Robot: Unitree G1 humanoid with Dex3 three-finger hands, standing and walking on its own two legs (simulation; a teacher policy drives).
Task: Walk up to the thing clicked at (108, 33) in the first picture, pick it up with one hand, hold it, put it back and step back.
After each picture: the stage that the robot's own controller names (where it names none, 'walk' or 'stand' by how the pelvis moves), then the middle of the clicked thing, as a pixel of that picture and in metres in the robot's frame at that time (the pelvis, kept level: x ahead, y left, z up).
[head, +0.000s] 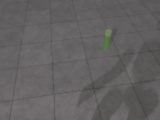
stand; (107, 40) +1.36 -0.21 -0.66
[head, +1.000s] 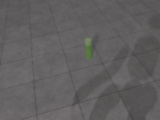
walk; (88, 49) +1.26 +0.10 -0.63
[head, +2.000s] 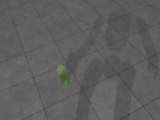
walk; (63, 76) +0.81 +0.29 -0.65
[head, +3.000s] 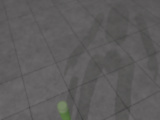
walk; (64, 112) +0.50 +0.23 -0.65
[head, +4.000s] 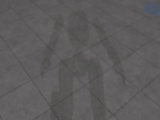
stand; out of the picture +0.38 +0.24 -0.64
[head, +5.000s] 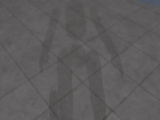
walk; out of the picture +0.34 +0.26 -0.65
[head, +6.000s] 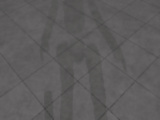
stand; out of the picture +0.28 +0.31 -0.65
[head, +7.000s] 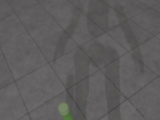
stand; (66, 113) +0.44 +0.23 -0.64
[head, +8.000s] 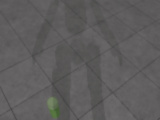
stand; (54, 108) +0.45 +0.20 -0.62
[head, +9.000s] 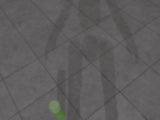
walk; (57, 110) +0.41 +0.25 -0.61
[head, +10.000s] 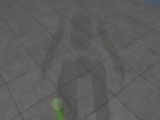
stand; (58, 109) +0.55 +0.23 -0.64
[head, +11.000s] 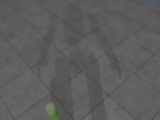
stand; (53, 114) +0.50 +0.26 -0.66
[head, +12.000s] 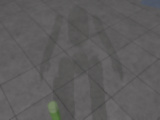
stand; (54, 112) +0.52 +0.24 -0.66
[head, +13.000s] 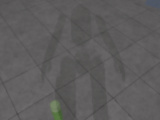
stand; (56, 112) +0.52 +0.22 -0.66
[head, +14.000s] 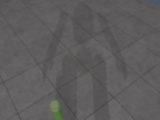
stand; (56, 111) +0.51 +0.23 -0.66
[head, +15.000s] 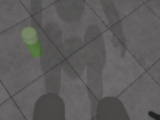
go down; (33, 44) +0.57 +0.26 -0.38
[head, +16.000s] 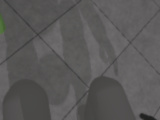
go down; out of the picture +0.56 +0.34 -0.25
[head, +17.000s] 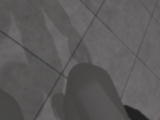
close in; out of the picture +0.53 +0.39 -0.19
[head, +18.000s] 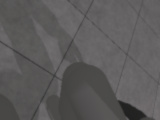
close; out of the picture +0.52 +0.40 -0.18
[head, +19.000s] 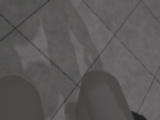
lift; out of the picture +0.46 +0.31 -0.12
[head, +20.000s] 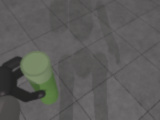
lift; (44, 82) +0.33 +0.15 +0.03
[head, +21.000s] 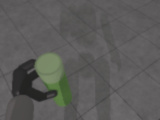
hold; (57, 84) +0.33 +0.11 +0.04
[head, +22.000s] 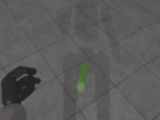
hold; (82, 76) +0.78 +0.03 -0.68
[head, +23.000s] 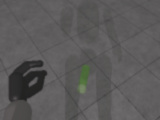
crouch; (83, 78) +0.79 +0.03 -0.70
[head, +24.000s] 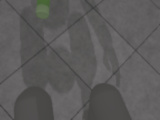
crouch; out of the picture +0.85 +0.14 -0.40
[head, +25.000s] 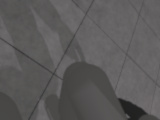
lower; out of the picture +0.81 +0.32 -0.27
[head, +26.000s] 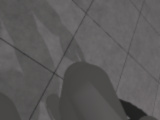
lower; out of the picture +0.81 +0.35 -0.26
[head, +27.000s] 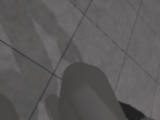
lower; out of the picture +0.80 +0.37 -0.27
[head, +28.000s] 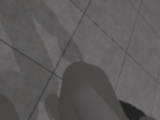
lower; out of the picture +0.80 +0.40 -0.27
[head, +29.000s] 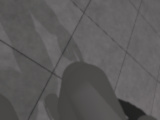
loosen; out of the picture +0.79 +0.44 -0.27
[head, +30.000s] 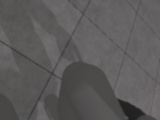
open; out of the picture +0.79 +0.47 -0.27
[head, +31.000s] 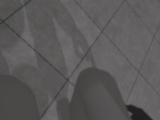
stand; out of the picture +0.81 +0.46 -0.29
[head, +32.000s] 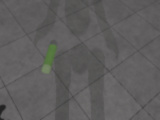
stand; (49, 58) +0.83 +0.25 -0.64
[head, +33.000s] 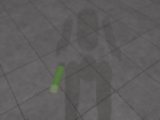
stand; (57, 78) +0.83 +0.26 -0.69
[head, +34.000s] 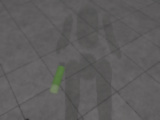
stand; (57, 79) +0.82 +0.26 -0.69
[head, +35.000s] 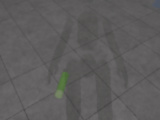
stand; (62, 84) +0.83 +0.25 -0.74
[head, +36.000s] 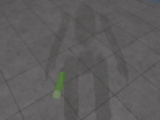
stand; (59, 84) +0.81 +0.26 -0.75
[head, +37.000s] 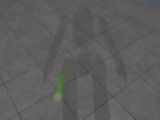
stand; (60, 86) +0.80 +0.25 -0.75
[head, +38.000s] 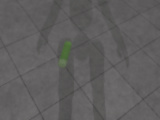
walk; (65, 54) +0.92 +0.17 -0.72
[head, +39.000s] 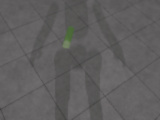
walk; (68, 37) +1.17 +0.15 -0.74
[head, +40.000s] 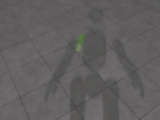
stand; (80, 42) +1.44 +0.17 -0.73
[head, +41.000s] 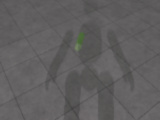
stand; (79, 41) +1.40 +0.10 -0.75
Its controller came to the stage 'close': yes
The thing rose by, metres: 0.68
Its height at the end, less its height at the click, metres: -0.09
